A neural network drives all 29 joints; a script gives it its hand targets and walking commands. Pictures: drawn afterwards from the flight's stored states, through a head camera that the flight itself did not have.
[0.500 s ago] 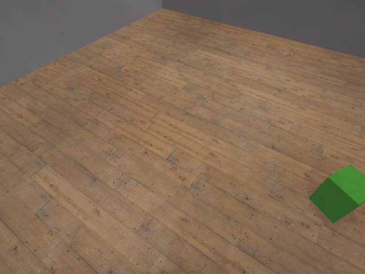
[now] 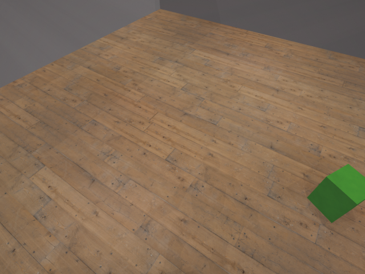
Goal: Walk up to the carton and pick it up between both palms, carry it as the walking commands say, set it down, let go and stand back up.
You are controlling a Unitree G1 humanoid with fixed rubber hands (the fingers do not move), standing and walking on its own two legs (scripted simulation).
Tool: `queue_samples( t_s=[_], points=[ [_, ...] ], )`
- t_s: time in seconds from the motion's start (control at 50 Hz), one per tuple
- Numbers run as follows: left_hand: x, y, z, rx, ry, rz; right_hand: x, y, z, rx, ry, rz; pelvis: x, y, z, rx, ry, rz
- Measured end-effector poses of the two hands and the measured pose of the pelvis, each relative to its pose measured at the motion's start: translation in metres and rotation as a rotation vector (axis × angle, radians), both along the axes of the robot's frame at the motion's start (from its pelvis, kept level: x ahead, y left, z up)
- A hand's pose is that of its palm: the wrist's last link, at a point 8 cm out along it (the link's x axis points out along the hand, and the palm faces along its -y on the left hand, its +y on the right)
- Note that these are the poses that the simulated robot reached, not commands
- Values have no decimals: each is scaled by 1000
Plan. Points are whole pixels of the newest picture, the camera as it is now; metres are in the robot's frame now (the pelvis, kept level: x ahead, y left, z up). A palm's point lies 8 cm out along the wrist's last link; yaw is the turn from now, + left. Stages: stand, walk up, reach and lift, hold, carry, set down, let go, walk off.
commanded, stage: stand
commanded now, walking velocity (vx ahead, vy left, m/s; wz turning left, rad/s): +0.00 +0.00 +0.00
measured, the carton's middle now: (339, 193) +0.62 -0.89 -0.66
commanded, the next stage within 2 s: walk up in 0.04 s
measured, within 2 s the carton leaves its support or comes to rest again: neither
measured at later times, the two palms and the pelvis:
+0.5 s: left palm (76, 264) +0.19 +0.26 -0.10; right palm out of the picture +0.04 -0.40 -0.10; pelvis +0.02 -0.04 -0.02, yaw -15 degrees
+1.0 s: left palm (168, 178) +0.42 +0.05 -0.11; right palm out of the picture -0.06 -0.44 -0.07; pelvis +0.14 -0.14 -0.01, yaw -36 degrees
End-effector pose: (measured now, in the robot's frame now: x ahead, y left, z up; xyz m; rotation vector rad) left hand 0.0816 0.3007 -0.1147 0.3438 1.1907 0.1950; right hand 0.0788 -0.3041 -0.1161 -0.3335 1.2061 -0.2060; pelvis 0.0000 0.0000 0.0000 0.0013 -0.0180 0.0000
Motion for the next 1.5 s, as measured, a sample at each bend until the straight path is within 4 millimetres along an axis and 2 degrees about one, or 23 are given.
queue_samples(
  t_s=[0.24, 0.3, 0.34, 0.42, 0.48, 0.54, 0.58, 0.68, 0.76, 0.82, 0.88, 0.96, 1.04, 1.12, 1.16, 1.2, 1.3, 1.36, 1.42, 1.5],
  points=[
    [0, 5, 3, 17, 14, 8, -2, -2, -3, 1, 21, -7, 3, 0, 0, 1, 2, -2],
    [7, 5, 1, -6, 28, -49, 2, -12, 0, -19, -52, -47, 3, -1, -5, 18, 12, -75],
    [20, 2, 1, -11, 43, -104, -3, -25, 4, -46, -100, -84, 3, -5, -8, 29, 15, -119],
    [62, -14, 9, -14, 13, -206, -20, -60, 12, -103, -137, -160, 10, -19, -10, 31, 8, -195],
    [98, -35, 14, -12, -19, -285, -32, -90, 13, -133, -151, -209, 20, -34, -15, 28, 0, -250],
    [132, -59, 13, 13, -80, -352, -41, -123, 5, -156, -155, -252, 31, -57, -30, 8, -9, -287],
    [145, -72, 10, 20, -116, -360, -41, -138, 2, -163, -147, -277, 36, -68, -35, -11, -15, -317],
    [160, -99, 9, -4, -61, -401, -26, -145, 22, -158, -218, -316, 57, -81, -23, -7, -10, -404],
    [194, -121, -2, -35, -47, -479, -35, -145, 31, -197, -206, -348, 80, -86, -23, -3, -9, -461],
    [233, -148, -10, -48, -59, -549, -67, -144, 34, -243, -163, -425, 97, -93, -27, -3, -10, -510],
    [270, -181, -8, -74, -67, -619, -98, -138, 44, -246, -92, -523, 112, -109, -18, 5, -11, -557],
    [315, -227, -1, -96, -64, -704, -126, -136, 52, -236, -13, -605, 131, -130, -10, 2, 3, -611],
    [361, -289, 5, -106, -96, -805, -149, -137, 46, -195, 68, -667, 143, -154, -11, 5, 21, -655],
    [402, -360, 7, -107, -184, -901, -163, -152, 25, -157, 115, -721, 153, -188, -26, 3, 29, -693],
    [413, -384, 9, -106, -227, -915, -158, -163, 15, -140, 110, -748, 158, -202, -30, -15, 18, -714],
    [415, -397, 12, -107, -232, -904, -140, -175, 11, -126, 70, -759, 166, -214, -27, -15, 13, -737],
    [418, -406, 12, -87, -190, -893, -83, -210, 11, -122, -61, -719, 191, -238, -22, -5, 3, -784],
    [425, -408, 3, -87, -159, -889, -58, -227, 10, -147, -102, -711, 210, -251, -28, -3, -3, -806],
    [438, -418, -9, -69, -132, -900, -51, -238, 8, -186, -123, -734, 227, -265, -36, 16, -9, -840],
    [451, -450, -7, -64, -93, -946, -58, -248, 21, -200, -110, -800, 237, -291, -27, 16, -16, -884]
  ],
)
